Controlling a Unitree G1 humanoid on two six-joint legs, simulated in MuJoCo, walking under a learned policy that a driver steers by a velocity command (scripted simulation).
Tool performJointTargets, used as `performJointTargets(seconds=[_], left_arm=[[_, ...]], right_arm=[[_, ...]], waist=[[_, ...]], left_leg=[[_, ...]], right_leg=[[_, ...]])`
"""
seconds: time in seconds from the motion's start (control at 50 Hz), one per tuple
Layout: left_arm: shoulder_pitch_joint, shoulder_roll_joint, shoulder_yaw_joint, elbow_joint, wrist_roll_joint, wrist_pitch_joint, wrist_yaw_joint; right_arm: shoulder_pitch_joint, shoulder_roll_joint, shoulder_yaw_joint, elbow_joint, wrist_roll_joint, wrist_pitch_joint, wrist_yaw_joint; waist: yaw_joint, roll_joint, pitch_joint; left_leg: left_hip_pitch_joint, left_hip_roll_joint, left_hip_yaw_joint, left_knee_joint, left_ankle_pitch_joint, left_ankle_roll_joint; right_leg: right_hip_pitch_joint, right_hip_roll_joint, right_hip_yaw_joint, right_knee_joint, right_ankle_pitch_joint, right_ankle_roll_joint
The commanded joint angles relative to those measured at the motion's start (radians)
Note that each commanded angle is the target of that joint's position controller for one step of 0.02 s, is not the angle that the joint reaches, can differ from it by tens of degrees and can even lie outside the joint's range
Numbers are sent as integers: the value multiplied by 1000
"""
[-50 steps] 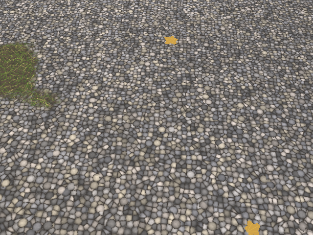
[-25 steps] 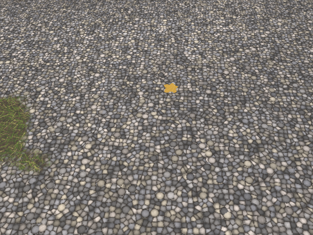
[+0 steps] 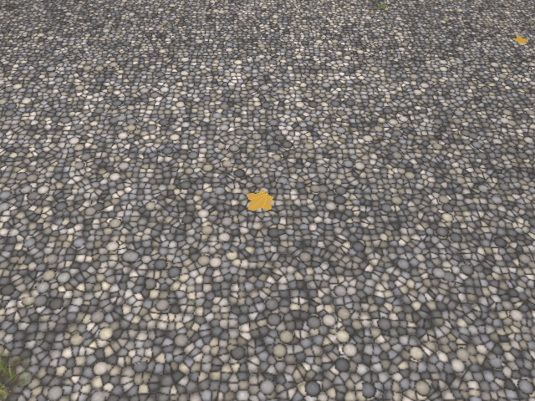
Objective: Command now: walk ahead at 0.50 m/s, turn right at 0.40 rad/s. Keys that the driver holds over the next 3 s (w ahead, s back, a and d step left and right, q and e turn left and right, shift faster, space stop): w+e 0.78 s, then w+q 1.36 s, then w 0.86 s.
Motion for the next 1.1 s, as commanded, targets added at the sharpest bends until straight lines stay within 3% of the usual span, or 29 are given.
performJointTargets(seconds=[0.02, 0.12, 0.18, 0.22, 0.28, 0.3, 0.32, 0.34, 0.36, 0.38, 0.4, 0.42, 0.46, 0.5, 0.54, 0.62, 0.78, 0.82, 0.84, 0.86, 0.88, 0.9, 0.92, 0.94, 0.96, 0.98, 1.02, 1.06, 1.1], left_arm=[[-7, 13, 3, -54, 2, 15, -12], [-189, -7, -15, -130, -1, 9, -27], [-269, -3, -22, -172, 4, 9, -32], [-276, 10, -18, -185, 7, 8, -33], [-163, 47, 1, -163, 11, 11, -25], [-74, 68, 13, -139, 12, 7, -21], [63, 104, 32, -98, 21, -1, -12], [149, 200, 62, -84, 30, -6, 1], [106, 287, 78, -115, 10, 6, 2], [103, 258, 71, -111, -8, 19, 9], [50, 215, 59, -110, -13, 17, 17], [6, 168, 47, -111, -14, 10, 18], [-43, 131, 31, -124, -25, -10, 25], [-9, 147, 31, -119, -31, -30, 23], [35, 175, 36, -116, -29, -34, 20], [134, 179, 35, -112, -27, -29, 19], [228, 199, 35, -119, -10, -23, 37], [193, 200, 31, -122, -9, -29, 44], [176, 203, 29, -122, -9, -36, 43], [168, 215, 30, -118, -5, -41, 39], [151, 218, 29, -117, -4, -46, 33], [168, 159, 12, -143, -4, -50, 29], [325, 91, 5, -141, -37, -46, 20], [273, 153, 4, -133, 7, -44, 25], [170, 160, 5, -153, 13, -44, 18], [92, 157, 0, -174, 18, -47, 14], [63, 139, -7, -199, 30, -35, 4], [57, 121, -16, -211, 31, -24, -2], [7, 111, -25, -231, 30, -17, -4]], right_arm=[[54, -91, -12, -29, 0, -24, -7], [108, -92, -5, -16, 3, -25, -19], [162, -112, -9, 2, 1, -18, -28], [172, -124, -12, 7, -2, -9, -34], [146, -167, -25, -3, -8, 11, -41], [139, -183, -30, -12, -7, 22, -38], [123, -190, -32, -27, -3, 29, -30], [125, -141, -22, -64, -3, 27, -23], [112, -86, -16, -151, 15, 18, -1], [-22, -149, -24, -174, 2, 7, 3], [-50, -136, -19, -191, 14, -8, 8], [-23, -134, -19, -173, 13, -11, 4], [16, -121, -17, -165, -23, 25, 4], [6, -112, -16, -180, -32, 56, 12], [-59, -110, -14, -209, -29, 68, 17], [-226, -127, -13, -275, -23, 74, 19], [-428, -137, 11, -378, -10, 50, 31], [-351, -145, 12, -361, -11, 40, 31], [-275, -159, 5, -336, -11, 35, 26], [-158, -184, -8, -297, -8, 30, 16], [-12, -203, -18, -256, -9, 22, 4], [142, -266, -32, -238, -28, 17, -10], [156, -366, -61, -216, -36, 26, -3], [69, -275, -45, -226, 2, 38, 14], [-31, -209, -31, -246, 13, 40, 20], [-57, -172, -20, -245, 6, 37, 24], [-31, -159, -12, -213, 8, 28, 22], [21, -176, -17, -186, 16, 17, 22], [54, -197, -25, -175, 20, 17, 18]], waist=[[9, 103, 33], [-20, 102, 63], [-42, 102, 72], [-31, 109, 63], [30, 148, -17], [63, 148, -71], [129, 105, -142], [149, -20, -233], [80, -205, -288], [106, -4, -197], [72, 19, -96], [19, 91, -33], [-38, 77, -35], [-46, 56, -45], [-30, 35, -33], [34, -3, -7], [94, -37, 10], [52, -47, -1], [21, -53, -25], [-26, -48, -79], [-102, -23, -151], [-146, 70, -275], [-58, 362, -350], [-29, 191, -238], [-8, 105, -97], [-12, 46, -52], [15, 90, -41], [22, 118, -59], [16, 114, -50]], left_leg=[[9, 277, -136, -200, 223, 48], [60, 256, -19, -193, 367, 37], [155, 286, 20, -168, 459, 37], [219, 303, 51, -107, 618, 33], [270, 315, 90, 131, 988, 29], [252, 316, 91, 287, 984, 29], [144, 300, 105, 520, 833, 5], [-103, 247, 97, 836, 298, -26], [-514, -1, -36, 1167, -380, -82], [-635, 66, -197, 1152, -280, -70], [-638, 108, -201, 1079, -182, -64], [-572, 141, -201, 977, -136, -67], [-448, 167, -208, 872, -120, -93], [-436, 161, -191, 817, -107, -117], [-476, 159, -176, 743, -42, -135], [-589, 144, -176, 584, 86, -147], [-585, 66, -183, 316, 139, -108], [-434, 50, -164, 222, 137, -67], [-306, 24, -147, 201, 111, -41], [-175, -10, -129, 184, 76, -17], [2, 8, -137, 134, 106, 11], [224, 206, -366, 145, -12, 61], [407, 436, -897, 14, 1, 226], [309, 399, -984, -57, -140, 217], [172, 359, -807, -64, -141, 202], [92, 305, -696, -74, -20, 182], [19, 222, -570, -92, 168, 154], [7, 199, -525, -101, 288, 165], [-20, 188, -500, -126, 269, 180]], right_leg=[[-119, -37, 1, -22, 101, 14], [-111, -15, -76, -321, 231, 24], [-95, 4, -131, -438, 213, -2], [-62, 32, -156, -481, 150, -33], [97, 125, -201, -502, -5, -98], [201, 156, -198, -538, -37, -123], [402, 165, -156, -634, -9, -156], [634, -59, 137, -658, -72, -219], [843, -289, 726, -820, -45, -390], [785, -265, 630, -869, -18, -351], [669, -242, 500, -877, 56, -311], [547, -191, 404, -892, 196, -262], [428, -101, 272, -902, 338, -216], [401, -64, 235, -906, 427, -212], [394, -42, 225, -919, 425, -196], [472, -32, 262, -923, 413, -153], [629, -56, 343, -831, 532, -145], [612, -67, 311, -817, 608, -109], [592, -64, 288, -772, 739, -85], [600, -45, 261, -651, 870, -67], [553, 0, 209, -465, 847, -48], [403, 55, 164, -180, 539, -32], [95, 257, 78, 142, -248, 20], [-15, 182, 133, 201, -253, 0], [-43, 120, 102, 169, -153, 5], [-35, 88, 82, 116, -105, 11], [6, 48, 63, 26, -83, 35], [22, 40, 41, -34, -89, 63], [-3, 29, 19, -104, -81, 90]])
Next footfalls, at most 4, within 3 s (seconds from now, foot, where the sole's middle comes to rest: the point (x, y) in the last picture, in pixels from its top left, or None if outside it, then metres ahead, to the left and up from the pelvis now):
0.32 right None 0.31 -0.11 -0.78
0.88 left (310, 334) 0.67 -0.10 -0.78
1.40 right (402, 288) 0.82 -0.37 -0.78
1.94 left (328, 209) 1.11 -0.18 -0.78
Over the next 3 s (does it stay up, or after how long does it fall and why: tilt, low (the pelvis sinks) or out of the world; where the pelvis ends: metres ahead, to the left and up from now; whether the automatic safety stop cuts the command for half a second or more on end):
stays up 1.53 -0.14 -0.02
